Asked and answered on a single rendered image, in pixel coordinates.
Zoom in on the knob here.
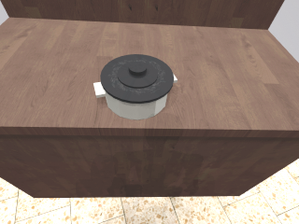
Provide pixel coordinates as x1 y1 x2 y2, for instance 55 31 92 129
128 61 147 77

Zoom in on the pot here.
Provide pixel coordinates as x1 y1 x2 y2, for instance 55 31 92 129
93 74 178 120

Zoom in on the lid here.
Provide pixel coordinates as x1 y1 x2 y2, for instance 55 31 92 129
100 54 174 104

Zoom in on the table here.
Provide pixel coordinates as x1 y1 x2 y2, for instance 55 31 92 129
0 0 299 199

